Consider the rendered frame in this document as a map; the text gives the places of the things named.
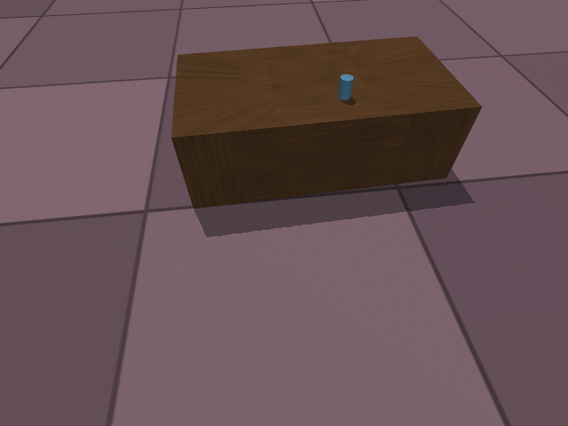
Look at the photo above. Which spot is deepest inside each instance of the can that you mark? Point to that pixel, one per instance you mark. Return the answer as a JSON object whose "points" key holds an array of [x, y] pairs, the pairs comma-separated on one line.
{"points": [[345, 87]]}

